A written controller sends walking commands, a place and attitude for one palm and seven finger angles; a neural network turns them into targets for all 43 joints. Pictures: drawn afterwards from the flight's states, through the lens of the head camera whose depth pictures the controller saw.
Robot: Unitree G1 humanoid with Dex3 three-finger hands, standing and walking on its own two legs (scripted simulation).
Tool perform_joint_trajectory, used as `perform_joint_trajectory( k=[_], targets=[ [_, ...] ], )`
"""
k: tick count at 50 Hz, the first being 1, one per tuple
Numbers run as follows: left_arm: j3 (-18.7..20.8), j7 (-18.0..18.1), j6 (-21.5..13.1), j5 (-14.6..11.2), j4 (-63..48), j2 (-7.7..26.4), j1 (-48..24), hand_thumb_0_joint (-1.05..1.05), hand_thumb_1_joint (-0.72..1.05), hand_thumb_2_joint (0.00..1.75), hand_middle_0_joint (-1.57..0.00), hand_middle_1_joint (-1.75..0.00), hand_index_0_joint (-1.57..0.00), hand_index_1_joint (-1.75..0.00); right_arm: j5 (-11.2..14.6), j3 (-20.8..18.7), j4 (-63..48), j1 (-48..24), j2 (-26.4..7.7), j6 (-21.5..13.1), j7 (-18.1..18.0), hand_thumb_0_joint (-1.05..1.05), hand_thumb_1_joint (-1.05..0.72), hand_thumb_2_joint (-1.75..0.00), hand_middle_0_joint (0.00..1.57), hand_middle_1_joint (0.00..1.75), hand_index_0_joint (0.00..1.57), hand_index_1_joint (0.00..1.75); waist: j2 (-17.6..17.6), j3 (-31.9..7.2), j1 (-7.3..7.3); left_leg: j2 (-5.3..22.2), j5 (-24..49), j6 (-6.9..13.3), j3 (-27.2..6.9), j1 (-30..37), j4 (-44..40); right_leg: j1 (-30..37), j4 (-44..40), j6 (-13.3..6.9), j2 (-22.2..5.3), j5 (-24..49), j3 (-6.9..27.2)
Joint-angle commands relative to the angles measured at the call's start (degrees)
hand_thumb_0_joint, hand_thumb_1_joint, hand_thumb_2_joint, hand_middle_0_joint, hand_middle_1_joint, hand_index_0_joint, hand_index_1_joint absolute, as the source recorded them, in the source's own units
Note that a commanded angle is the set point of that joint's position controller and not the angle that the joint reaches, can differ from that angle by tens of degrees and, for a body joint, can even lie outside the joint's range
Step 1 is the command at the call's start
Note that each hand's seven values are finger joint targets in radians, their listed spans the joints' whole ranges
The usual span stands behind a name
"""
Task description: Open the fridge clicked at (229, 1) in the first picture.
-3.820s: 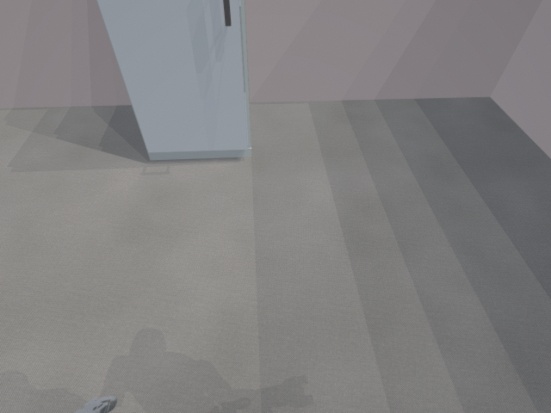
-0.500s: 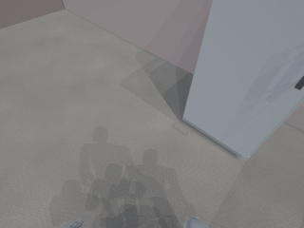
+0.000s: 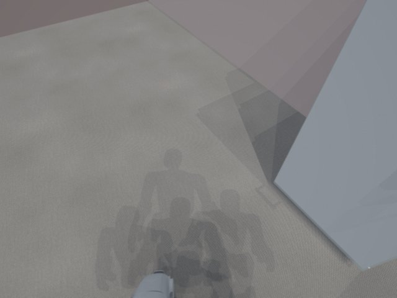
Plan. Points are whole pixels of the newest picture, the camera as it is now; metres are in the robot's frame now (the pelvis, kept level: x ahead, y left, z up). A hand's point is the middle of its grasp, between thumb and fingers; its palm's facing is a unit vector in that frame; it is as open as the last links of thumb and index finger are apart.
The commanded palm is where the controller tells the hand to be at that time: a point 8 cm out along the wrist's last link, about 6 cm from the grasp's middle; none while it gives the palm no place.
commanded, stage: turn to face it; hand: right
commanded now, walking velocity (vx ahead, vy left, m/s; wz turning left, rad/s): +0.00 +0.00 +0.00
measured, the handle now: out of the picture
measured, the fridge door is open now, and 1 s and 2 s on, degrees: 0 0 0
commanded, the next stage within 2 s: take the last steps up to it in 1.66 s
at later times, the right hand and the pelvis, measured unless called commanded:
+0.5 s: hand out of the picture +0.14 -0.15 -0.17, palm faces +0.17 +0.97 -0.16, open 7.3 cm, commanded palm none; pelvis +0.05 +0.03 -0.01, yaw -10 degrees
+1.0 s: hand out of the picture +0.06 -0.19 -0.15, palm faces +0.44 +0.85 -0.30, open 7.4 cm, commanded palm none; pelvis +0.04 +0.06 -0.01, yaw -26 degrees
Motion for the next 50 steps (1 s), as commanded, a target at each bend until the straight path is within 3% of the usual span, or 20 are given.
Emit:
perform_joint_trajectory(
  k=[1,3,4,5,6,9,14,21,24,25,26,27,28,29,32,35,42,46,49,50],
  targets=[
    [2.27,-0.3,-0.1,0.22,-3.66,9.08,1.25,0.0,0.9,0.9,-0.2,-0.3,-0.2,-0.3,-0.14,0.07,-4.63,-0.93,-1.01,-1.89,0.16,0.0,-0.9,-0.9,0.2,0.3,0.2,0.3,-11.18,-4.01,1.29,-1.77,-0.54,1.18,1.14,5.89,-10.8,2.31,-2.98,-5.58,-14.73,25.78,4.87],
    [1.74,-0.52,0.21,0.06,-2.8,8.53,2.14,0.0,0.9,0.9,-0.2,-0.3,-0.2,-0.3,-0.51,0.32,-2.46,5.18,-2.26,-3.39,-0.58,0.0,-0.9,-0.9,0.2,0.3,0.2,0.3,-7.3,-7.84,-1.61,-3.98,7.28,2.11,2.47,17.6,-22.14,0.68,7.34,-3.01,-11.71,28.12,4.24],
    [1.02,-0.99,0.29,-0.43,-2.49,5.94,4.41,0.0,0.9,0.9,-0.2,-0.3,-0.2,-0.3,-1.0,-0.32,-0.74,9.78,-6.97,-4.5,-1.46,0.0,-0.9,-0.9,0.2,0.3,0.2,0.3,4.0,-12.09,-3.44,2.79,22.95,3.83,-4.96,30.32,-24.92,-8.85,18.77,-0.3,-8.01,16.96,3.26],
    [-0.5,-1.02,0.51,-0.99,-4.05,1.17,4.06,0.0,0.9,0.9,-0.2,-0.3,-0.2,-0.3,-0.71,-1.13,0.71,13.37,-12.41,-5.33,-2.08,0.0,-0.9,-0.9,0.2,0.3,0.2,0.3,17.88,-16.59,-4.32,17.38,47.35,10.09,-20.91,36.69,-25.87,-20.0,32.4,2.14,0.2,-17.61,6.12],
    [-0.59,-0.18,1.68,-1.42,-4.07,2.43,4.0,0.0,0.9,0.9,-0.2,-0.3,-0.2,-0.3,0.53,-0.11,0.97,13.0,-11.96,-5.17,-2.38,0.0,-0.9,-0.9,0.2,0.3,0.2,0.3,12.12,-19.1,-3.82,18.44,47.92,13.77,-17.43,33.1,-27.59,-16.35,34.39,1.61,0.04,-21.79,15.84],
    [-0.87,-0.24,2.63,-1.06,-1.12,2.26,4.66,0.0,0.9,0.9,-0.2,-0.3,-0.2,-0.3,0.24,1.14,-0.69,1.2,-7.32,-4.93,-3.45,0.0,-0.9,-0.9,0.2,0.3,0.2,0.3,11.64,-12.68,-0.41,14.07,32.53,11.53,-10.37,26.59,-30.67,-17.48,36.77,1.73,-0.17,-12.98,19.34],
    [-0.35,-0.84,4.03,-0.94,-0.47,1.98,3.89,0.0,0.9,0.9,-0.2,-0.3,-0.2,-0.3,0.19,1.42,-1.4,-1.73,-6.76,-3.93,-3.63,0.0,-0.9,-0.9,0.2,0.3,0.2,0.3,6.39,-5.73,0.21,13.85,24.06,10.75,-2.52,19.51,-33.47,-17.0,34.03,2.4,1.6,-8.94,17.16],
    [0.25,-1.78,3.89,-0.71,-4.04,1.02,-0.2,0.0,0.9,0.9,-0.2,-0.3,-0.2,-0.3,-0.18,0.18,-1.92,-0.82,-8.2,-3.08,-3.91,0.0,-0.9,-0.9,0.2,0.3,0.2,0.3,6.72,-5.76,-0.91,16.37,16.27,10.83,0.56,21.46,-31.41,-16.38,21.39,2.11,1.74,-8.7,14.01],
    [0.68,-1.98,3.59,-0.5,-5.03,1.95,1.13,0.0,0.9,0.9,-0.2,-0.3,-0.2,-0.3,-0.1,-0.29,-2.56,-1.43,-7.91,-2.67,-3.78,0.0,-0.9,-0.9,0.2,0.3,0.2,0.3,6.18,-6.9,0.29,16.08,12.05,8.45,2.75,20.38,-26.53,-11.93,12.11,1.49,1.84,-3.18,13.31],
    [1.02,-1.99,3.43,-0.3,-4.95,2.96,2.65,0.0,0.9,0.9,-0.2,-0.3,-0.2,-0.3,0.32,-0.35,-3.1,-1.4,-7.67,-2.36,-3.58,0.0,-0.9,-0.9,0.2,0.3,0.2,0.3,2.5,-7.49,1.21,14.59,8.1,6.54,4.54,17.33,-23.08,-7.46,6.92,1.06,2.54,2.04,12.78],
    [1.65,-2.04,3.04,-0.15,-4.69,5.74,4.9,0.0,0.9,0.9,-0.2,-0.3,-0.2,-0.3,0.76,-0.18,-3.88,-1.57,-6.4,-1.88,-3.31,0.0,-0.9,-0.9,0.2,0.3,0.2,0.3,-6.19,-7.77,2.53,10.6,0.77,3.66,6.7,12.66,-15.38,-4.28,-0.63,-1.0,-0.87,7.2,20.13],
    [2.95,-1.66,2.7,0.37,-5.56,11.52,6.39,0.0,0.9,0.9,-0.2,-0.3,-0.2,-0.3,1.18,0.13,-5.96,-1.98,-2.99,-1.55,-2.88,0.0,-0.9,-0.9,0.2,0.3,0.2,0.3,-21.87,-6.32,3.49,2.82,-16.64,-1.17,8.24,0.65,-3.74,-1.57,-8.19,-7.58,-13.3,18.62,39.12],
    [3.41,-1.17,2.76,0.58,-5.39,13.74,7.84,0.0,0.9,0.9,-0.2,-0.3,-0.2,-0.3,0.5,0.54,-8.23,-6.88,-3.44,-1.3,-2.76,0.0,-0.9,-0.9,0.2,0.3,0.2,0.3,-19.78,-5.28,5.48,-0.07,-23.33,-1.2,2.02,-2.29,8.46,-3.15,-11.42,-13.24,-18.5,21.89,44.88],
    [3.17,-0.8,2.44,0.44,-5.08,13.0,6.44,0.0,0.9,0.9,-0.2,-0.3,-0.2,-0.3,0.23,0.38,-8.28,-7.95,-3.98,-1.09,-2.5,0.0,-0.9,-0.9,0.2,0.3,0.2,0.3,-14.68,-5.75,4.31,0.92,-18.72,-0.47,-2.52,-2.55,13.15,-4.51,-11.76,-13.26,-16.25,16.31,42.99],
    [2.16,-0.22,1.61,-0.02,-7.47,10.83,-0.99,0.0,0.9,0.9,-0.2,-0.3,-0.2,-0.3,0.24,-0.22,-5.68,-4.26,-4.73,-1.51,-1.91,0.0,-0.9,-0.9,0.2,0.3,0.2,0.3,-10.78,-8.46,1.17,0.25,-8.79,-1.56,-4.96,-4.55,16.18,0.25,-7.65,-9.69,-8.85,22.88,33.68],
    [2.23,-0.14,1.36,-0.31,-8.04,11.27,-1.01,0.0,0.9,0.9,-0.2,-0.3,-0.2,-0.3,0.61,-0.16,-4.49,-2.12,-5.3,-1.41,-1.92,0.0,-0.9,-0.9,0.2,0.3,0.2,0.3,-6.68,-10.6,1.07,-0.65,-6.48,-2.53,-5.23,-2.3,13.64,2.58,-7.03,-9.31,-6.21,26.3,31.22],
    [3.01,-0.83,2.52,-0.12,-7.67,13.22,-0.19,0.0,0.9,0.9,-0.2,-0.3,-0.2,-0.3,0.96,0.27,-6.3,-4.56,-6.02,-1.06,-2.56,0.0,-0.9,-0.9,0.2,0.3,0.2,0.3,-9.55,-7.78,2.61,-2.34,-10.43,-3.07,-5.7,1.99,0.93,0.77,-8.18,-10.98,-5.62,19.36,37.81],
    [3.43,-1.25,3.31,0.04,-8.92,14.07,-3.3,0.0,0.9,0.9,-0.2,-0.3,-0.2,-0.3,1.35,0.6,-6.63,-1.61,-6.07,-1.25,-2.81,0.0,-0.9,-0.9,0.2,0.3,0.2,0.3,-12.03,-7.91,1.31,-4.37,-10.43,-1.82,-5.37,10.83,-9.41,-5.41,-7.43,-10.48,-4.2,16.09,40.89],
    [3.72,-1.67,3.79,-0.46,-10.54,13.69,-7.17,0.0,0.9,0.9,-0.2,-0.3,-0.2,-0.3,1.33,0.11,-5.36,4.87,-7.97,-1.92,-3.0,0.0,-0.9,-0.9,0.2,0.3,0.2,0.3,-9.58,-8.57,-1.94,-4.89,-1.09,-0.87,-4.34,23.85,-25.44,-14.31,-3.38,-6.89,0.05,9.2,39.78],
    [3.49,-1.92,3.96,-0.81,-11.2,10.76,-7.01,0.0,0.9,0.9,-0.2,-0.3,-0.2,-0.3,0.69,-0.65,-5.33,7.31,-10.99,-2.46,-3.31,0.0,-0.9,-0.9,0.2,0.3,0.2,0.3,-1.22,-9.48,-3.15,2.49,-3.83,1.41,-10.92,30.86,-34.9,-21.84,4.54,-3.24,4.8,0.81,35.43]
  ],
)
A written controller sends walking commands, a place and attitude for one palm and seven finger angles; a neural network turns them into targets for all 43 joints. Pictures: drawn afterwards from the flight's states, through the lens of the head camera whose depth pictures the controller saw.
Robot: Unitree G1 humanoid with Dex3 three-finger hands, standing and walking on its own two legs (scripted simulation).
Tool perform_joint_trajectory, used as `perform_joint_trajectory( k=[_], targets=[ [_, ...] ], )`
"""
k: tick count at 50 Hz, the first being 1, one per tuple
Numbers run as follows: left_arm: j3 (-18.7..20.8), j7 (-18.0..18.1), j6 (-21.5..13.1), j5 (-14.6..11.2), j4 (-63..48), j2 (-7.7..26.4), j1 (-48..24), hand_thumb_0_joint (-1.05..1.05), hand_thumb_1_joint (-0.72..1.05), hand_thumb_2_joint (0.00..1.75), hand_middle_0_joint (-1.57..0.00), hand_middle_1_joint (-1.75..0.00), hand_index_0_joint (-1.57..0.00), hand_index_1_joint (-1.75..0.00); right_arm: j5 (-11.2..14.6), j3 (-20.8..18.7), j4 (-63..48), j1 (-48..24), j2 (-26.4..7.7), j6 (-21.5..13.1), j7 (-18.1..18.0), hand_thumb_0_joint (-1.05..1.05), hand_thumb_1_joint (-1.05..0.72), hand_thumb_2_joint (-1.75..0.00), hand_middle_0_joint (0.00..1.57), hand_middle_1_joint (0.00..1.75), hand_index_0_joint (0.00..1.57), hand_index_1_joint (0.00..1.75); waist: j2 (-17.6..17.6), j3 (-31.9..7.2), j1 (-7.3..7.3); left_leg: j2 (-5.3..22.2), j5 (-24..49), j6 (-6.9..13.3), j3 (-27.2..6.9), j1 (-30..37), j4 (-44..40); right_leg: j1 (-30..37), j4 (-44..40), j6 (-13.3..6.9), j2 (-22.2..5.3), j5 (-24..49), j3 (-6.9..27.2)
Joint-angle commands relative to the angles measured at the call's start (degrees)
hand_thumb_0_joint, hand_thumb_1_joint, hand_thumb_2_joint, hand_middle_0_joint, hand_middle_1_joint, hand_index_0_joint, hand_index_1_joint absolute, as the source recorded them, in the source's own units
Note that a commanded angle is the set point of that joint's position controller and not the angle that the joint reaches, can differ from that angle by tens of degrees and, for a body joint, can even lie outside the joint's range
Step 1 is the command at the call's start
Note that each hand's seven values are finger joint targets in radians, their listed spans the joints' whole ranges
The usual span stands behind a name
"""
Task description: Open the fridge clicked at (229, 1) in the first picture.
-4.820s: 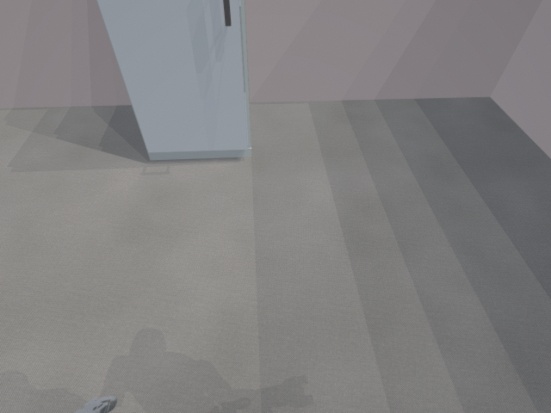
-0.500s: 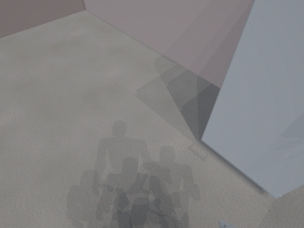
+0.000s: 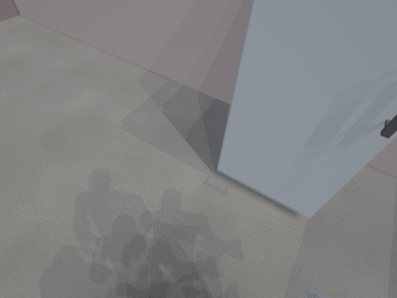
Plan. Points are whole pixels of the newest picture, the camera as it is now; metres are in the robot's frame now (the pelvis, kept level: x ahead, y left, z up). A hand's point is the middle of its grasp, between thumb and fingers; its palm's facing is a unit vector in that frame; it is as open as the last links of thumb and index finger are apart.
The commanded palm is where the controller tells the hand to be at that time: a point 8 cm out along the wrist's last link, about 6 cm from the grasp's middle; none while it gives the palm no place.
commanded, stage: turn to face it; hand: right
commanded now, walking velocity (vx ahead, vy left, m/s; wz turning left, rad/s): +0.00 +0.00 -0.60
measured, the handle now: out of the picture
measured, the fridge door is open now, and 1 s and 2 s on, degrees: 0 0 0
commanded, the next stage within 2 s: take the last steps up to it in 0.66 s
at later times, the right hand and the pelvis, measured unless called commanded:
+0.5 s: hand out of the picture -0.08 -0.21 -0.18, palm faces +0.34 +0.91 -0.25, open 7.4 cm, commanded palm none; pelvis -0.04 +0.00 -0.01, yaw -18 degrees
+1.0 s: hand out of the picture -0.03 -0.20 -0.15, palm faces +0.39 +0.89 -0.26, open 7.4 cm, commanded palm none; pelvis -0.03 +0.01 +0.00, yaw -24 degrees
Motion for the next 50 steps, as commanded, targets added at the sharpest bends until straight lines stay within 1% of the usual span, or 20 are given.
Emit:
perform_joint_trajectory(
  k=[1,2,3,5,7,16,19,22,23,24,25,26,28,31,38,44,47,48,49,50],
  targets=[
    [2.04,-0.08,-0.5,-0.78,-7.61,3.7,-2.62,0.0,0.9,0.9,-0.2,-0.3,-0.2,-0.3,-1.69,-3.61,-3.45,9.35,-15.4,-2.58,-1.06,0.0,-0.9,-0.9,0.2,0.3,0.2,0.3,20.75,-5.84,-5.23,23.68,-2.32,9.68,-24.28,17.36,-26.78,-19.5,19.43,2.72,2.88,-21.34,-2.37],
    [2.69,-0.15,-0.36,-0.01,-7.75,7.45,-4.43,0.0,0.9,0.9,-0.2,-0.3,-0.2,-0.3,-0.99,-2.82,-4.96,6.24,-15.13,-2.2,-1.26,0.0,-0.9,-0.9,0.2,0.3,0.2,0.3,16.53,-4.01,-4.75,26.93,-2.23,12.15,-23.32,5.62,-27.12,-15.86,30.11,1.84,-0.48,-23.24,-0.25],
    [2.87,-0.55,0.26,0.3,-6.5,7.8,-2.44,0.0,0.9,0.9,-0.2,-0.3,-0.2,-0.3,-1.0,-2.42,-5.93,1.13,-11.74,-2.57,-1.31,0.0,-0.9,-0.9,0.2,0.3,0.2,0.3,13.49,-2.01,-1.59,22.85,-4.92,11.42,-17.42,0.29,-27.68,-14.2,35.78,1.54,-1.84,-18.12,1.06],
    [2.82,-1.08,1.17,0.47,-4.22,6.73,-0.4,0.0,0.9,0.9,-0.2,-0.3,-0.2,-0.3,-0.79,-1.51,-6.84,-3.05,-9.1,-2.58,-1.01,0.0,-0.9,-0.9,0.2,0.3,0.2,0.3,12.47,1.13,0.62,16.95,1.64,8.74,-9.07,-1.78,-24.78,-13.04,42.05,2.65,-3.16,-12.98,-2.04],
    [2.44,-1.41,1.1,0.24,-3.58,5.84,0.75,0.0,0.9,0.9,-0.2,-0.3,-0.2,-0.3,-0.78,-0.87,-6.39,-0.78,-7.42,-3.13,-0.75,0.0,-0.9,-0.9,0.2,0.3,0.2,0.3,12.9,0.34,0.25,14.11,11.23,8.32,-2.1,2.36,-21.48,-13.74,43.01,3.82,-3.18,-9.77,-4.2],
    [0.9,-1.33,0.73,-0.42,-5.25,4.34,-7.89,0.0,0.9,0.9,-0.2,-0.3,-0.2,-0.3,-1.63,-1.76,-2.67,8.85,-10.71,-2.79,-0.72,0.0,-0.9,-0.9,0.2,0.3,0.2,0.3,12.94,-2.65,-5.08,19.09,21.6,11.83,0.55,11.67,-18.28,-8.68,23.36,4.54,-4.97,-16.53,-8.92],
    [0.24,-1.06,-0.1,-0.89,-5.02,3.63,-7.25,0.0,0.9,0.9,-0.2,-0.3,-0.2,-0.3,-1.84,-2.25,-1.65,9.35,-11.72,-2.64,-0.58,0.0,-0.9,-0.9,0.2,0.3,0.2,0.3,15.22,-5.34,-5.57,19.91,29.22,12.02,1.36,13.3,-14.91,-3.29,14.8,3.49,-4.11,-18.47,-10.81],
    [0.14,-0.63,-0.99,-0.87,-3.33,4.45,-1.44,0.0,0.9,0.9,-0.2,-0.3,-0.2,-0.3,-1.26,-2.43,-1.0,7.44,-11.91,-2.28,-0.36,0.0,-0.9,-0.9,0.2,0.3,0.2,0.3,13.69,-8.11,-2.24,18.12,28.36,8.16,5.48,10.12,-8.32,7.13,0.31,2.29,-3.48,-7.96,-11.86],
    [0.71,-0.6,-1.59,-0.75,-2.48,6.81,1.32,0.0,0.9,0.9,-0.2,-0.3,-0.2,-0.3,-0.72,-2.25,-1.25,7.15,-10.52,-1.96,-0.23,0.0,-0.9,-0.9,0.2,0.3,0.2,0.3,7.39,-9.84,-0.58,16.07,23.7,5.25,8.11,5.11,-1.67,15.0,-6.83,1.42,-5.57,0.04,-9.31],
    [1.98,-0.3,-2.19,-0.32,-2.64,12.78,2.9,0.0,0.9,0.9,-0.2,-0.3,-0.2,-0.3,-0.32,-1.6,-2.8,7.69,-6.9,-1.65,0.04,0.0,-0.9,-0.9,0.2,0.3,0.2,0.3,-9.64,-11.3,0.37,8.96,3.61,0.94,10.42,-8.82,9.91,24.0,-9.91,-3.29,-18.83,14.72,7.3],
    [2.54,0.31,-1.81,-0.46,-1.87,16.12,5.45,0.0,0.9,0.9,-0.2,-0.3,-0.2,-0.3,-0.69,-0.28,-4.53,3.87,-4.62,-1.24,-0.01,0.0,-0.9,-0.9,0.2,0.3,0.2,0.3,-15.91,-9.37,2.17,5.39,-16.4,-0.54,6.43,-16.03,18.28,22.53,-9.45,-9.99,-26.73,33.64,14.46],
    [2.08,0.53,-1.55,-0.1,-1.37,14.7,5.37,0.0,0.9,0.9,-0.2,-0.3,-0.2,-0.3,-0.9,-0.64,-4.42,2.67,-6.05,-0.75,-0.15,0.0,-0.9,-0.9,0.2,0.3,0.2,0.3,-9.46,-8.1,1.71,6.27,-14.29,0.57,3.05,-14.17,23.12,18.72,-8.23,-12.27,-26.76,30.84,9.62],
    [0.99,1.63,-1.96,-0.1,-1.66,10.94,0.14,0.0,0.9,0.9,-0.2,-0.3,-0.2,-0.3,-0.88,-1.05,-1.62,2.63,-5.66,-0.27,-0.06,0.0,-0.9,-0.9,0.2,0.3,0.2,0.3,-12.11,-5.3,-0.41,5.87,-6.97,0.2,0.42,-14.84,26.72,15.58,-8.83,-9.5,-19.93,29.71,5.91],
    [0.12,1.82,-2.52,-0.43,-2.3,8.82,-1.73,0.0,0.9,0.9,-0.2,-0.3,-0.2,-0.3,-0.76,-1.0,0.53,4.92,-5.78,-0.54,0.48,0.0,-0.9,-0.9,0.2,0.3,0.2,0.3,-6.45,-4.78,-1.9,4.57,-1.66,-0.51,0.84,-13.57,27.66,15.91,-8.83,-7.98,-15.97,30.01,1.74],
    [0.17,1.98,-2.64,-0.34,-0.44,7.72,2.63,0.0,0.9,0.9,-0.2,-0.3,-0.2,-0.3,-0.52,-0.27,0.26,2.56,-4.52,-0.52,-0.06,0.0,-0.9,-0.9,0.2,0.3,0.2,0.3,-5.26,-5.64,-0.6,3.35,-2.54,-1.18,0.31,-11.56,18.31,19.52,-9.14,-9.87,-16.43,29.93,4.67],
    [0.2,1.76,-3.07,0.41,1.62,6.83,4.39,0.0,0.9,0.9,-0.2,-0.3,-0.2,-0.3,-0.98,0.51,0.63,1.43,-2.72,-2.06,1.03,0.0,-0.9,-0.9,0.2,0.3,0.2,0.3,-6.99,-3.15,0.03,0.95,-5.7,1.17,2.0,-3.62,3.22,13.5,-13.3,-10.64,-16.55,-1.34,10.72],
    [-0.13,1.69,-3.14,0.09,2.51,5.72,2.52,0.0,0.9,0.9,-0.2,-0.3,-0.2,-0.3,-1.13,0.36,4.06,8.94,-1.94,-3.19,1.41,0.0,-0.9,-0.9,0.2,0.3,0.2,0.3,-2.99,-2.48,-3.94,-0.41,3.7,2.02,3.76,11.33,-11.99,3.12,-9.38,-7.26,-12.56,-15.69,7.74],
    [-0.47,1.56,-3.34,-0.3,2.77,3.43,2.69,0.0,0.9,0.9,-0.2,-0.3,-0.2,-0.3,-1.48,-0.09,5.58,12.49,-3.86,-3.84,1.12,0.0,-0.9,-0.9,0.2,0.3,0.2,0.3,2.84,-2.29,-5.36,2.66,2.78,2.89,-0.16,19.14,-16.86,-4.04,-2.53,-4.71,-8.34,-19.71,4.1],
    [-1.42,1.31,-3.63,-0.94,1.83,-0.66,2.84,0.0,0.9,0.9,-0.2,-0.3,-0.2,-0.3,-2.15,-1.13,6.65,16.51,-8.92,-4.48,0.5,0.0,-0.9,-0.9,0.2,0.3,0.2,0.3,18.03,-1.84,-7.06,15.56,-9.16,7.21,-17.35,24.91,-25.26,-15.47,12.96,-1.47,-1.22,-22.66,-4.67],
    [-0.95,0.89,-3.42,-0.19,-0.52,1.8,-1.37,0.0,0.9,0.9,-0.2,-0.3,-0.2,-0.3,-1.39,-1.34,6.4,18.87,-10.89,-4.21,0.16,0.0,-0.9,-0.9,0.2,0.3,0.2,0.3,18.62,2.57,-8.76,23.19,-16.69,11.81,-27.02,17.67,-31.01,-19.27,21.8,-1.18,-2.49,-25.55,-4.51]
  ],
)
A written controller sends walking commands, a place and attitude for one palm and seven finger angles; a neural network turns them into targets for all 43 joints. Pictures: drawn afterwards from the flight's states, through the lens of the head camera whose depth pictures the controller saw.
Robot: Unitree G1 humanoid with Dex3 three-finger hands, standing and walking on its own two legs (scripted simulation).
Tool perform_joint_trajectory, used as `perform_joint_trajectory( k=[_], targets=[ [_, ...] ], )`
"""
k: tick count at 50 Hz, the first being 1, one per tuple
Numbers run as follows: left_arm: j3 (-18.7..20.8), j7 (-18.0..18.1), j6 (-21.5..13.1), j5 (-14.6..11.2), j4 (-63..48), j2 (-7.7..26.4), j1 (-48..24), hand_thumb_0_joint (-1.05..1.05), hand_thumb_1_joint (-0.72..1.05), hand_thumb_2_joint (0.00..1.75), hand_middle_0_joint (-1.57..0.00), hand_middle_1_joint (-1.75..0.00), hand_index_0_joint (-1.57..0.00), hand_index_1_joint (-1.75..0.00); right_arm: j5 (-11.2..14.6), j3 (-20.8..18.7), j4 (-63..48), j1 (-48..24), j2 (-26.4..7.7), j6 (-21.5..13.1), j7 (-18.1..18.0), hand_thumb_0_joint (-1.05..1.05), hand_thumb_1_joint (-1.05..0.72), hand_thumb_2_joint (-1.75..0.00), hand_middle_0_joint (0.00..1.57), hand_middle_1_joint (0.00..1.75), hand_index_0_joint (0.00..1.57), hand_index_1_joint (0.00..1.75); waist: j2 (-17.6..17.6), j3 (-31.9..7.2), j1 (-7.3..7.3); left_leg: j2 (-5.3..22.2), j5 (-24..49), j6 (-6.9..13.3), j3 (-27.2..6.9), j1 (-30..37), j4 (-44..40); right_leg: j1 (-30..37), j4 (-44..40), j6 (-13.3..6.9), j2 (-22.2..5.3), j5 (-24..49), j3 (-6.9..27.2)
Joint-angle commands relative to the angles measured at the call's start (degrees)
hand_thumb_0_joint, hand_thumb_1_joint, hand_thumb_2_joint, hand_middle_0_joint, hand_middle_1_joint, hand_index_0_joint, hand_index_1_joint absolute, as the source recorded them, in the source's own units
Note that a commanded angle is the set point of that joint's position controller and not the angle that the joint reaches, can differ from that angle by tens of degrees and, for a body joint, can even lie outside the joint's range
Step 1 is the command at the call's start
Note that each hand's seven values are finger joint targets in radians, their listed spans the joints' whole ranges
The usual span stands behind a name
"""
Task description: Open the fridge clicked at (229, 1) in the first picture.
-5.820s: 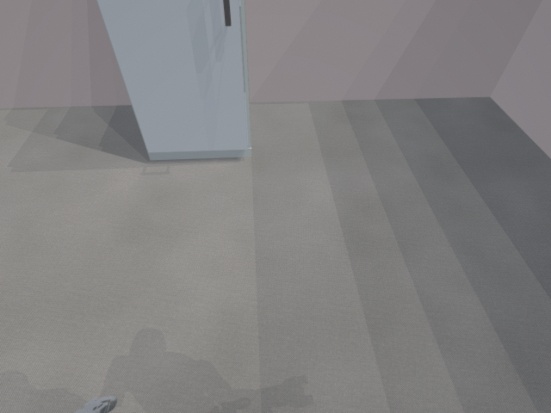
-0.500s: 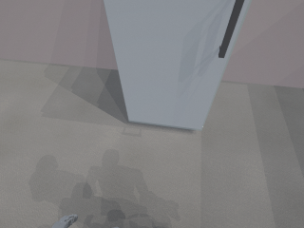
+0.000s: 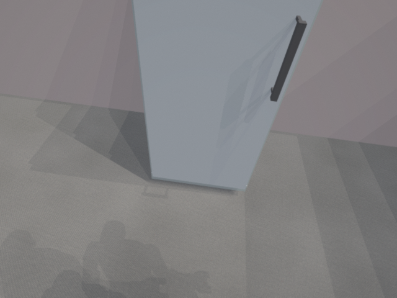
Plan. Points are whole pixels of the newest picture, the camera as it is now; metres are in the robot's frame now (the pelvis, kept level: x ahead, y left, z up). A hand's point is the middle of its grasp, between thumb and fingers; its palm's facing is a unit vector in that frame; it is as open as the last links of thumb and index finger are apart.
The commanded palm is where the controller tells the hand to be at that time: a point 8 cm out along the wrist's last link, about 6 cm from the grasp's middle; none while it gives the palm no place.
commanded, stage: take the last steps up to it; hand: right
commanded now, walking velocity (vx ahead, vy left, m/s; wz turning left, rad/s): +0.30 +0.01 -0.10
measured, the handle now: (285, 62) +0.79 -0.20 +0.12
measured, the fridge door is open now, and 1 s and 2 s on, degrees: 0 0 0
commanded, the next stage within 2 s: come to a stop and stand still in 0.90 s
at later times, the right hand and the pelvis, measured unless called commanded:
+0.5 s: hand out of the picture -0.03 -0.12 -0.15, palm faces +0.19 +0.97 -0.14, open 7.4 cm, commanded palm none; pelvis +0.13 -0.01 +0.00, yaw -3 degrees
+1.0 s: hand (282, 219) +0.38 -0.22 -0.15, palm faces +0.01 +0.98 -0.20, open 7.4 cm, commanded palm none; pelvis +0.29 -0.04 +0.01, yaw -1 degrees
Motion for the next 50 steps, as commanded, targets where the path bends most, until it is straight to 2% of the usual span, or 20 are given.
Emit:
perform_joint_trajectory(
  k=[1,2,3,5,7,12,19,22,24,25,26,27,28,29,31,33,35,42,47,50],
  targets=[
    [1.77,-0.96,-1.18,0.46,-6.2,6.56,-6.28,0.0,0.9,0.9,-0.2,-0.3,-0.2,-0.3,0.25,-3.08,0.62,13.01,-12.31,-2.08,-1.33,0.0,-0.9,-0.9,0.2,0.3,0.2,0.3,14.03,6.67,-6.5,22.8,-26.51,9.03,-30.64,6.62,-27.49,-27.1,24.29,-0.59,-3.25,-9.62,2.39],
    [1.97,-1.28,-0.82,0.59,-5.14,6.12,-6.46,0.0,0.9,0.9,-0.2,-0.3,-0.2,-0.3,0.44,-2.88,0.81,10.64,-10.42,-2.52,-1.38,0.0,-0.9,-0.9,0.2,0.3,0.2,0.3,14.59,10.57,-5.29,20.83,-25.27,7.9,-28.78,2.13,-28.59,-26.81,27.13,-0.66,-4.36,-5.12,2.53],
    [2.03,-1.46,-0.64,0.63,-4.03,5.69,-5.24,0.0,0.9,0.9,-0.2,-0.3,-0.2,-0.3,0.51,-2.12,0.97,9.46,-7.93,-2.83,-1.34,0.0,-0.9,-0.9,0.2,0.3,0.2,0.3,10.51,11.87,-3.67,18.85,-19.95,7.2,-24.44,0.47,-27.85,-25.61,29.17,-0.32,-5.0,-1.22,1.95],
    [1.92,-1.78,-0.45,0.72,-1.3,3.33,-1.34,0.0,0.9,0.9,-0.2,-0.3,-0.2,-0.3,0.74,-1.24,1.21,9.57,-4.61,-3.61,-1.24,0.0,-0.9,-0.9,0.2,0.3,0.2,0.3,7.14,10.47,-1.79,13.92,-6.18,5.04,-13.46,1.25,-25.69,-23.66,30.57,0.77,-5.42,5.2,0.61],
    [1.72,-1.67,-0.53,0.62,-0.31,2.3,0.2,0.0,0.9,0.9,-0.2,-0.3,-0.2,-0.3,0.91,-0.99,2.42,12.19,-3.71,-4.29,-1.22,0.0,-0.9,-0.9,0.2,0.3,0.2,0.3,7.71,7.55,-1.76,11.91,6.07,4.49,-7.81,5.85,-23.74,-24.44,31.23,1.7,-5.3,8.63,-0.56],
    [1.44,-1.71,-0.65,0.22,-1.37,1.78,-4.71,0.0,0.9,0.9,-0.2,-0.3,-0.2,-0.3,0.57,-0.24,6.05,19.44,-2.68,-5.28,-1.66,0.0,-0.9,-0.9,0.2,0.3,0.2,0.3,8.46,5.95,-3.21,12.64,26.28,5.41,-6.08,12.3,-20.62,-27.9,27.63,2.39,-6.45,9.96,-2.09],
    [0.35,-2.34,-1.82,-0.18,-3.67,0.36,-14.24,0.0,0.9,0.9,-0.2,-0.3,-0.2,-0.3,0.07,-0.16,9.85,23.96,-2.89,-5.07,-2.29,0.0,-0.9,-0.9,0.2,0.3,0.2,0.3,9.92,8.19,-5.11,14.06,34.0,8.5,-6.01,15.02,-18.73,-26.3,15.17,0.67,-6.05,7.71,-5.84],
    [0.15,-2.27,-2.48,-0.26,-3.84,-0.18,-14.31,0.0,0.9,0.9,-0.2,-0.3,-0.2,-0.3,-0.03,-0.42,10.52,23.25,-3.52,-4.65,-2.47,0.0,-0.9,-0.9,0.2,0.3,0.2,0.3,10.62,8.12,-4.19,13.83,39.14,8.15,-4.59,14.02,-15.54,-19.52,8.42,-1.13,-4.2,5.14,-7.63],
    [0.49,-1.58,-3.12,-0.14,-1.86,0.84,-8.22,0.0,0.9,0.9,-0.2,-0.3,-0.2,-0.3,0.14,-0.64,10.48,22.04,-4.29,-4.62,-2.35,0.0,-0.9,-0.9,0.2,0.3,0.2,0.3,9.72,3.94,-1.29,12.48,49.15,7.32,-2.21,13.21,-7.17,-9.32,3.88,-2.58,-0.8,5.41,-10.28],
    [0.75,-0.99,-3.53,0.1,0.25,1.68,-1.2,0.0,0.9,0.9,-0.2,-0.3,-0.2,-0.3,0.38,-0.77,10.23,20.96,-4.54,-4.54,-2.31,0.0,-0.9,-0.9,0.2,0.3,0.2,0.3,8.97,0.43,1.94,10.89,49.67,5.92,-0.53,10.18,1.56,0.45,-0.83,-3.23,0.25,9.29,-10.26],
    [1.56,-0.35,-3.9,0.5,2.3,4.93,6.71,0.0,0.9,0.9,-0.2,-0.3,-0.2,-0.3,0.82,-0.7,9.81,21.08,-3.45,-4.64,-2.06,0.0,-0.9,-0.9,0.2,0.3,0.2,0.3,4.39,-5.11,5.14,8.67,39.2,4.35,0.21,1.42,13.51,15.2,-2.51,-4.85,-4.33,14.53,-5.64],
    [2.96,0.22,-4.39,1.05,3.54,11.02,12.73,0.0,0.9,0.9,-0.2,-0.3,-0.2,-0.3,1.61,-0.25,8.7,23.27,-0.39,-4.64,-1.51,0.0,-0.9,-0.9,0.2,0.3,0.2,0.3,-9.32,-12.57,5.57,0.89,4.96,1.51,3.81,-14.1,31.07,29.17,-4.58,-11.34,-21.04,22.53,16.44],
    [3.07,0.61,-3.9,-0.18,3.9,12.54,14.65,0.0,0.9,0.9,-0.2,-0.3,-0.2,-0.3,1.43,0.1,6.74,20.4,-0.31,-4.71,-1.6,0.0,-0.9,-0.9,0.2,0.3,0.2,0.3,-8.91,-13.81,5.19,-0.86,-14.38,2.23,-1.79,-19.39,41.77,28.5,-11.27,-15.1,-27.23,27.61,25.24],
    [3.17,0.71,-3.6,-0.65,2.66,10.96,9.04,0.0,0.9,0.9,-0.2,-0.3,-0.2,-0.3,1.32,-0.46,6.01,16.65,-1.55,-3.98,-1.62,0.0,-0.9,-0.9,0.2,0.3,0.2,0.3,-2.93,-7.03,3.41,2.5,-12.53,2.69,-3.81,-20.58,44.97,18.5,-14.84,-14.99,-26.59,17.5,20.68],
    [1.42,0.77,-4.56,-0.38,0.45,4.86,0.73,0.0,0.9,0.9,-0.2,-0.3,-0.2,-0.3,0.43,-1.08,6.13,13.18,0.1,-3.24,-0.92,0.0,-0.9,-0.9,0.2,0.3,0.2,0.3,0.35,3.54,0.18,5.9,-3.75,1.81,-4.99,-20.29,42.91,3.58,-19.35,-11.02,-22.23,12.55,13.32],
    [0.43,0.65,-5.26,-0.42,0.13,1.94,-0.89,0.0,0.9,0.9,-0.2,-0.3,-0.2,-0.3,-0.17,-1.2,6.69,15.72,1.83,-1.95,-0.52,0.0,-0.9,-0.9,0.2,0.3,0.2,0.3,-2.44,5.03,-2.61,6.38,0.01,1.05,-4.49,-15.78,38.94,-3.54,-21.42,-8.41,-18.07,13.83,5.89],
    [0.61,0.56,-5.54,-0.35,-0.19,1.18,-1.12,0.0,0.9,0.9,-0.2,-0.3,-0.2,-0.3,-0.3,-1.48,6.48,16.89,2.21,-1.04,-0.49,0.0,-0.9,-0.9,0.2,0.3,0.2,0.3,-2.66,4.3,-4.06,6.44,2.41,0.27,-3.78,-14.88,35.72,-5.74,-22.47,-8.39,-16.47,13.15,1.91],
    [1.0,0.61,-5.52,-0.27,-0.3,3.15,2.91,0.0,0.9,0.9,-0.2,-0.3,-0.2,-0.3,-0.14,-2.04,1.03,5.51,-0.47,-0.15,0.1,0.0,-0.9,-0.9,0.2,0.3,0.2,0.3,-2.56,6.36,-2.8,6.62,9.29,-1.36,-3.31,-22.74,23.58,2.32,-23.05,-9.34,-16.19,21.23,-0.09],
    [1.17,0.74,-4.76,0.42,1.69,4.29,7.98,0.0,0.9,0.9,-0.2,-0.3,-0.2,-0.3,0.15,-1.24,-1.77,-2.95,-0.63,-0.82,0.06,0.0,-0.9,-0.9,0.2,0.3,0.2,0.3,-3.37,4.8,0.33,4.17,6.04,-0.23,-0.34,-19.39,10.61,9.62,-17.27,-8.98,-16.69,35.1,-1.38],
    [1.12,0.87,-4.08,0.7,2.62,4.42,8.67,0.0,0.9,0.9,-0.2,-0.3,-0.2,-0.3,0.22,-1.05,-2.1,-3.58,-0.87,-1.44,0.0,0.0,-0.9,-0.9,0.2,0.3,0.2,0.3,-4.5,3.54,0.46,2.15,3.63,1.0,1.27,-14.14,3.67,10.89,-12.73,-8.21,-16.91,38.15,-1.49]
  ],
)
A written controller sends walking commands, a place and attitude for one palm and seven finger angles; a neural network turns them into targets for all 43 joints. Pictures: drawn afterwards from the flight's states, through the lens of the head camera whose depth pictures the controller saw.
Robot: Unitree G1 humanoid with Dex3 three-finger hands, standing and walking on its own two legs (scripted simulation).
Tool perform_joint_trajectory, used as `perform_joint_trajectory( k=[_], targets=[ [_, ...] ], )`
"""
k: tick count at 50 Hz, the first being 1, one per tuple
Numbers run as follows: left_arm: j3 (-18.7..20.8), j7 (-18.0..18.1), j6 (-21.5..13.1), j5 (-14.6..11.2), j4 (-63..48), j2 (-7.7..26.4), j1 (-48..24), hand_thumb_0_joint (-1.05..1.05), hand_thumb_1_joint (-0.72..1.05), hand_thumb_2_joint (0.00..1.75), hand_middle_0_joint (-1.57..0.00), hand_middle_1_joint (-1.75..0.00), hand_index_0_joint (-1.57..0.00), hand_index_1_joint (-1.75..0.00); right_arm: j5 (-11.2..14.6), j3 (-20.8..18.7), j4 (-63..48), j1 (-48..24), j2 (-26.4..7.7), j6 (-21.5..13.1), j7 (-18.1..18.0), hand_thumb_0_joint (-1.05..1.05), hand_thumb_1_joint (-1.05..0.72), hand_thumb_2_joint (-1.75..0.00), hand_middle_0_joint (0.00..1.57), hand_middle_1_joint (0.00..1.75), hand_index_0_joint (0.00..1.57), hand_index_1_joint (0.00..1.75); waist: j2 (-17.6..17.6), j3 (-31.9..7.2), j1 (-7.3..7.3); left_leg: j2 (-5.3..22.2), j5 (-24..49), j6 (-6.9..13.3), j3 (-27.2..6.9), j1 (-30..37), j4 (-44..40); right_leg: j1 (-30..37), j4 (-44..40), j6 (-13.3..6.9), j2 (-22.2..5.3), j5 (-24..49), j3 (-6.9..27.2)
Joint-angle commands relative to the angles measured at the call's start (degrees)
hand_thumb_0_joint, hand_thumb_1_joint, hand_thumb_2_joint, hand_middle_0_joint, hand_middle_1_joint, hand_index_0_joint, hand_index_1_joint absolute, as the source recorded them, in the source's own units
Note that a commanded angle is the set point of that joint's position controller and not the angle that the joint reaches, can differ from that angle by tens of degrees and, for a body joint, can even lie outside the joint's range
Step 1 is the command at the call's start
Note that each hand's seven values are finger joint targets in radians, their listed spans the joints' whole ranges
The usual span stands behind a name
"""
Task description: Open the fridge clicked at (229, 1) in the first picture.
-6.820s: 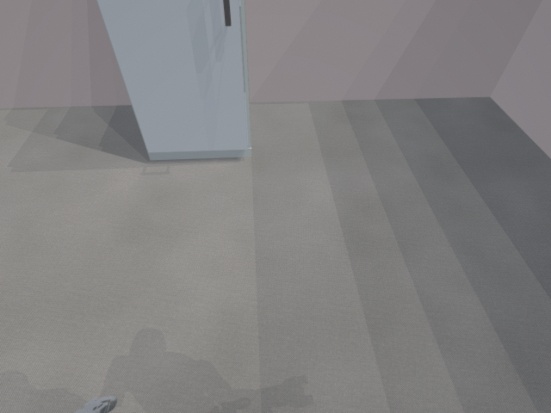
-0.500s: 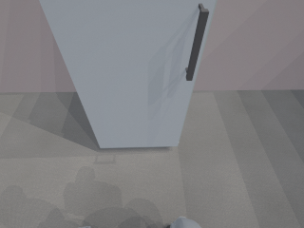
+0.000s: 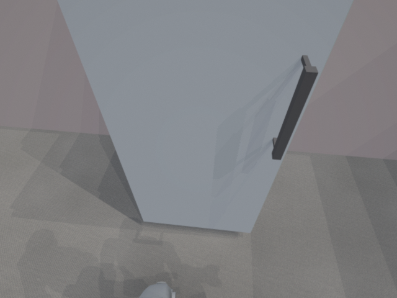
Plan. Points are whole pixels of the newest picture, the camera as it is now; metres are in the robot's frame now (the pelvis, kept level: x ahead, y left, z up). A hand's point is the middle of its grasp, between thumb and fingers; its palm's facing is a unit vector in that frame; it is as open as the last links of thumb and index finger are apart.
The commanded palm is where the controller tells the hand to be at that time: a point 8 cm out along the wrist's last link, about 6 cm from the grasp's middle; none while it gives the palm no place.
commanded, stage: come to a stop and stand still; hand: right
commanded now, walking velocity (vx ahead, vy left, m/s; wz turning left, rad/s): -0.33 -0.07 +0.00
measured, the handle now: (289, 114) +0.50 -0.16 +0.11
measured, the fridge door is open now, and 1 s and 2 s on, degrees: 0 0 0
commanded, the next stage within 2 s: look again from close up in 1.72 s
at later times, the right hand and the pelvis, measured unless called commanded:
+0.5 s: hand out of the picture +0.08 -0.22 -0.18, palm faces +0.05 +0.96 -0.29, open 7.3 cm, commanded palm none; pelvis +0.00 -0.01 -0.02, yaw -1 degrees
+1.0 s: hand out of the picture -0.06 -0.21 -0.17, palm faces +0.03 +0.98 -0.21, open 7.4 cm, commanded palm none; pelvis -0.03 -0.04 +0.00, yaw +1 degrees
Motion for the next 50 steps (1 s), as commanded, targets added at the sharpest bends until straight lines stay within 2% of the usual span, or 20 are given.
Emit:
perform_joint_trajectory(
  k=[1,3,4,5,6,7,13,20,21,24,25,26,27,31,39,40,41,42,46,50],
  targets=[
    [1.11,0.51,0.09,0.16,-0.8,7.68,3.5,0.0,0.9,0.9,-0.2,-0.3,-0.2,-0.3,0.16,0.4,-2.17,1.49,-0.43,-1.97,0.17,0.0,-0.9,-0.9,0.2,0.3,0.2,0.3,-7.05,0.59,-1.38,-3.59,0.05,1.59,2.62,6.62,-10.65,-0.24,3.66,-5.16,-15.38,37.46,7.75],
    [0.46,0.43,-0.02,-0.88,-0.42,5.92,3.66,0.0,0.9,0.9,-0.2,-0.3,-0.2,-0.3,0.12,-0.1,1.46,11.41,-4.07,-3.32,-0.69,0.0,-0.9,-0.9,0.2,0.3,0.2,0.3,-1.62,-6.95,-5.46,0.17,25.88,1.81,-1.82,26.07,-17.59,-7.62,14.99,-0.37,-10.43,30.61,5.34],
    [-0.03,0.25,0.13,-1.59,-0.98,3.54,5.16,0.0,0.9,0.9,-0.2,-0.3,-0.2,-0.3,0.25,-0.71,2.44,14.83,-8.38,-3.91,-1.56,0.0,-0.9,-0.9,0.2,0.3,0.2,0.3,6.98,-12.24,-5.48,11.92,53.57,5.9,-13.51,37.42,-14.71,-17.31,22.56,2.74,-5.62,7.28,3.28],
    [0.24,0.66,1.06,-2.03,-0.92,4.15,5.74,0.0,0.9,0.9,-0.2,-0.3,-0.2,-0.3,0.84,-0.47,3.0,15.63,-10.34,-3.62,-1.64,0.0,-0.9,-0.9,0.2,0.3,0.2,0.3,6.35,-14.14,-4.96,19.1,68.75,12.35,-15.31,35.75,-15.07,-16.15,29.75,3.9,-2.65,-18.26,5.24],
    [0.62,1.02,1.8,-2.06,-1.04,3.69,4.74,0.0,0.9,0.9,-0.2,-0.3,-0.2,-0.3,0.61,-0.37,2.14,12.48,-10.05,-3.18,-2.04,0.0,-0.9,-0.9,0.2,0.3,0.2,0.3,3.53,-10.56,-3.91,18.88,68.85,13.97,-12.72,31.2,-15.75,-17.59,32.89,3.69,-2.74,-19.59,8.04],
    [0.67,0.95,2.74,-2.17,-0.73,3.35,4.49,0.0,0.9,0.9,-0.2,-0.3,-0.2,-0.3,0.47,-0.87,1.56,10.31,-9.86,-3.0,-2.33,0.0,-0.9,-0.9,0.2,0.3,0.2,0.3,8.34,-11.82,-3.95,18.32,64.59,14.78,-14.06,29.41,-15.93,-18.17,36.69,3.96,-3.58,-19.45,8.56],
    [2.04,-0.05,6.77,-0.95,-2.09,3.88,-0.16,0.0,0.9,0.9,-0.2,-0.3,-0.2,-0.3,0.09,-1.82,-1.36,3.63,-8.26,-0.85,-3.14,0.0,-0.9,-0.9,0.2,0.3,0.2,0.3,5.06,-5.14,-2.86,14.44,37.4,11.5,-9.07,14.87,-21.4,-21.06,44.87,5.49,-2.28,-11.18,10.35],
    [2.11,-1.18,6.06,-0.8,-5.73,5.01,-2.98,0.0,0.9,0.9,-0.2,-0.3,-0.2,-0.3,-0.91,-2.46,-4.21,0.49,-9.85,0.4,-2.51,0.0,-0.9,-0.9,0.2,0.3,0.2,0.3,11.56,-5.48,-2.9,10.77,0.89,9.52,-9.81,10.71,-26.43,-17.31,31.51,5.05,-2.34,-8.53,8.38],
    [2.74,-1.3,3.93,-1.23,-10.19,9.16,0.13,0.0,0.9,0.9,-0.2,-0.3,-0.2,-0.3,-0.98,-1.6,-5.85,2.01,-12.91,-0.47,-4.61,0.0,-0.9,-0.9,0.2,0.3,0.2,0.3,7.11,-17.56,0.49,13.17,28.99,10.05,-16.33,27.15,-18.15,-18.99,28.76,5.79,0.6,-14.96,4.27],
    [1.14,-1.05,3.19,-0.46,-12.05,7.72,-1.15,0.0,0.9,0.9,-0.2,-0.3,-0.2,-0.3,-0.17,-0.24,-6.16,1.94,-8.96,0.92,-3.22,0.0,-0.9,-0.9,0.2,0.3,0.2,0.3,-3.8,-9.66,0.53,3.88,-13.77,4.51,-4.52,7.44,-13.38,-6.11,5.43,3.68,-0.77,-2.45,5.05],
    [1.43,-0.76,3.14,0.32,-12.61,10.58,-0.62,0.0,0.9,0.9,-0.2,-0.3,-0.2,-0.3,0.42,0.74,-6.06,2.43,-5.95,1.51,-2.69,0.0,-0.9,-0.9,0.2,0.3,0.2,0.3,-11.84,-3.46,0.8,-1.44,-16.86,1.15,-0.17,2.47,-5.66,-10.42,-1.72,1.79,-7.21,-6.44,14.08],
    [2.01,-0.2,3.42,0.96,-14.61,14.67,-3.58,0.0,0.9,0.9,-0.2,-0.3,-0.2,-0.3,0.65,0.84,-6.44,4.28,-3.71,2.15,-2.19,0.0,-0.9,-0.9,0.2,0.3,0.2,0.3,-18.21,2.18,-0.56,-6.03,-17.66,-0.3,0.79,-0.02,1.77,-19.32,-7.79,-3.06,-16.09,-11.91,26.02],
    [2.08,0.1,3.94,1.31,-16.07,16.07,-6.62,0.0,0.9,0.9,-0.2,-0.3,-0.2,-0.3,0.32,0.06,-7.37,4.66,-4.28,2.34,-1.81,0.0,-0.9,-0.9,0.2,0.3,0.2,0.3,-12.1,7.13,-1.83,-5.57,-15.08,1.09,-1.74,0.67,6.92,-25.6,-9.55,-6.63,-18.86,-15.9,25.78],
    [1.57,-0.35,3.26,0.89,-16.68,14.85,-10.75,0.0,0.9,0.9,-0.2,-0.3,-0.2,-0.3,-0.88,-0.44,-7.38,7.66,-5.93,2.15,0.11,0.0,-0.9,-0.9,0.2,0.3,0.2,0.3,-9.4,10.71,-3.69,-5.51,-9.52,1.95,-4.59,-1.49,18.96,-29.39,-9.13,-7.17,-16.34,-21.82,23.87],
    [1.94,0.36,3.18,0.65,-15.41,15.37,-6.56,0.0,0.9,0.9,-0.2,-0.3,-0.2,-0.3,-0.71,-0.24,-6.23,17.41,-4.25,0.56,0.79,0.0,-0.9,-0.9,0.2,0.3,0.2,0.3,-1.06,1.57,-4.05,-7.52,-9.58,3.73,-2.91,16.32,-13.44,-24.99,-0.89,-5.81,-14.02,-20.51,20.79],
    [1.48,0.31,3.22,0.3,-15.46,13.38,-6.16,0.0,0.9,0.9,-0.2,-0.3,-0.2,-0.3,-0.92,-0.4,-6.03,18.78,-5.16,0.17,0.57,0.0,-0.9,-0.9,0.2,0.3,0.2,0.3,3.71,1.42,-4.15,-4.08,-15.52,5.81,-10.24,18.34,-20.77,-27.74,5.77,-3.41,-9.51,-20.05,16.62],
    [0.6,0.31,3.08,-0.33,-16.21,10.08,-6.79,0.0,0.9,0.9,-0.2,-0.3,-0.2,-0.3,-1.13,-0.62,-5.92,20.21,-7.56,-0.24,0.0,0.0,-0.9,-0.9,0.2,0.3,0.2,0.3,12.17,1.82,-4.4,4.43,-24.85,10.55,-25.69,19.24,-28.35,-33.35,17.81,-0.56,-2.15,-16.48,8.94],
    [0.35,-0.02,3.13,-0.25,-17.15,9.62,-8.09,0.0,0.9,0.9,-0.2,-0.3,-0.2,-0.3,-0.47,-0.87,-6.3,19.28,-9.27,-0.5,-0.36,0.0,-0.9,-0.9,0.2,0.3,0.2,0.3,10.98,1.27,-4.17,10.67,-27.93,15.12,-32.42,15.69,-34.52,-31.72,29.07,0.59,0.73,-14.38,7.0],
    [0.61,-1.03,3.22,-0.13,-12.57,8.96,-3.7,0.0,0.9,0.9,-0.2,-0.3,-0.2,-0.3,0.22,-0.13,-5.72,12.52,-5.52,-2.82,-1.47,0.0,-0.9,-0.9,0.2,0.3,0.2,0.3,2.89,-0.98,-0.1,6.41,-12.32,14.85,-21.49,15.22,-32.07,-29.74,40.73,0.9,-2.44,-5.15,9.81],
    [-0.06,-1.2,2.7,-0.57,-11.68,6.23,-4.52,0.0,0.9,0.9,-0.2,-0.3,-0.2,-0.3,-0.23,-0.22,-3.61,13.82,-6.05,-3.16,-1.32,0.0,-0.9,-0.9,0.2,0.3,0.2,0.3,1.72,-0.28,-1.5,5.84,-5.67,14.36,-17.07,16.91,-31.43,-25.11,26.28,1.81,-2.25,-6.68,7.1]
  ],
)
